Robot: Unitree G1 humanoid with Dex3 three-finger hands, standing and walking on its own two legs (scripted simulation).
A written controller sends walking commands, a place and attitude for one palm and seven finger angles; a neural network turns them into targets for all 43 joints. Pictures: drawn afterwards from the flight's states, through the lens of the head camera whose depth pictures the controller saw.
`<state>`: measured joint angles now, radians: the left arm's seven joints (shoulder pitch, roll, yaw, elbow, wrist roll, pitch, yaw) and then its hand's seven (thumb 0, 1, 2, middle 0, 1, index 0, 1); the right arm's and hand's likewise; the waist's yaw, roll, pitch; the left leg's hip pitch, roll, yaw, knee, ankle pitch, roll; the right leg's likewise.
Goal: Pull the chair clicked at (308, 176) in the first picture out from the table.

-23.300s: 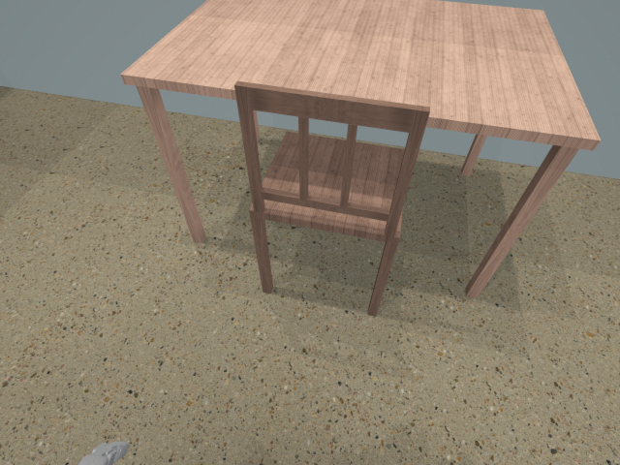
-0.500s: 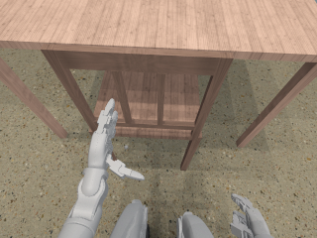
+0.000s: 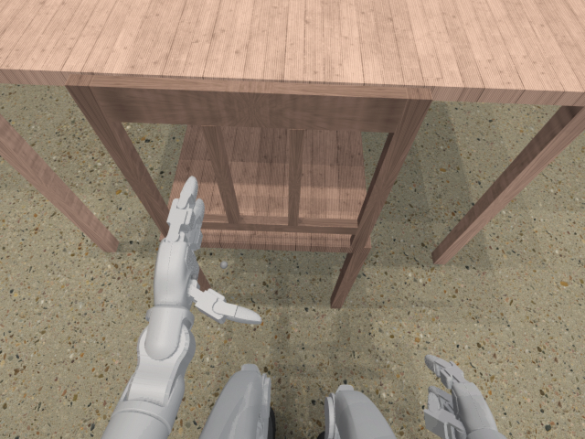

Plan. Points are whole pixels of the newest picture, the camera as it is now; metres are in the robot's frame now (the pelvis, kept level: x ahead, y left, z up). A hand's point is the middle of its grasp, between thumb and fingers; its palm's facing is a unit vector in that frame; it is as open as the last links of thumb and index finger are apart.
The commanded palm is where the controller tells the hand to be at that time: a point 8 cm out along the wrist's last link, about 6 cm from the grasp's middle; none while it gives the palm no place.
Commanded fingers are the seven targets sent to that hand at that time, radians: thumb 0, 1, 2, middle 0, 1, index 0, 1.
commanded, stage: aim the fingers beside a spindle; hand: left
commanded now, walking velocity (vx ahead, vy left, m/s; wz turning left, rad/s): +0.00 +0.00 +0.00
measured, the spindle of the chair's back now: (224, 179) +0.48 +0.13 +0.01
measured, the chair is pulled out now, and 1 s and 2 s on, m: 0.00 0.00 0.00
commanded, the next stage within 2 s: push the fingers through the gap in 1.52 s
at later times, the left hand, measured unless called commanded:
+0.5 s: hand (222, 263) +0.33 +0.11 +0.02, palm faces -0.01 -1.00 -0.04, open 16.9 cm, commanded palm +0.31 +0.14 +0.02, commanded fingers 0.00 -0.50 0.30 -0.06 -0.08 -0.06 -0.08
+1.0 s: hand (237, 278) +0.31 +0.09 +0.03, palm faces -0.04 -1.00 +0.03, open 16.9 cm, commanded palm +0.31 +0.15 +0.03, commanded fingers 0.00 -0.50 0.30 -0.06 -0.08 -0.06 -0.08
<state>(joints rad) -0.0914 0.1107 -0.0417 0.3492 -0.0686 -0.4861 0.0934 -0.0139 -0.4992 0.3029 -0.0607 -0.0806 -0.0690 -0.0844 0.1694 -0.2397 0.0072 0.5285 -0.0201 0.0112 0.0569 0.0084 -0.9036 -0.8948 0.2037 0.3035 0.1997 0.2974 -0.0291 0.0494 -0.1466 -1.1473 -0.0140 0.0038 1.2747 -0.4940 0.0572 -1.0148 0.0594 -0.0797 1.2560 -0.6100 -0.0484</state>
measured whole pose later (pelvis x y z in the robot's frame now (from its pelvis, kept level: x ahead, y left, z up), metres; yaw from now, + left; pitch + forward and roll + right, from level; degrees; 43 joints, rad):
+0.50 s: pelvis +0.00 +0.00 +0.00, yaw +1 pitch +20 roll -3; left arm -0.14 0.11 -0.06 0.41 -0.08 -0.43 0.05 -0.01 -0.50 0.30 -0.05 -0.08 -0.06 -0.08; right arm 0.18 -0.25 0.02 0.54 0.01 0.04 0.07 0.01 -0.90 -0.89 0.20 0.30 0.20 0.30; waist 0.00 0.06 -0.16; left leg -1.13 -0.03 0.00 1.25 -0.49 0.06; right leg -0.99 0.05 -0.09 1.24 -0.61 -0.05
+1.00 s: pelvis +0.01 +0.00 +0.01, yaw +0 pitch +21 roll -3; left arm 0.00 0.09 -0.11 0.28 -0.09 -0.48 0.07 -0.02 -0.50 0.30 -0.06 -0.08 -0.07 -0.08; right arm 0.19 -0.24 0.00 0.52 -0.01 -0.01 0.04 0.01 -0.90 -0.89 0.20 0.30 0.20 0.30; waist -0.03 0.05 -0.14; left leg -1.11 -0.02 0.00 1.24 -0.49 0.05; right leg -0.98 0.06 -0.08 1.22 -0.60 -0.05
